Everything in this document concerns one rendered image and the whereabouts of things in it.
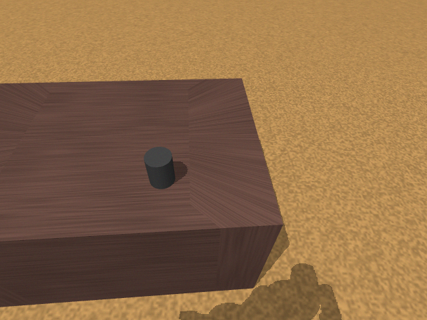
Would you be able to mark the can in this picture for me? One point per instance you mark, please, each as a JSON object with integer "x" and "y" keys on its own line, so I can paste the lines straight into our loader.
{"x": 159, "y": 165}

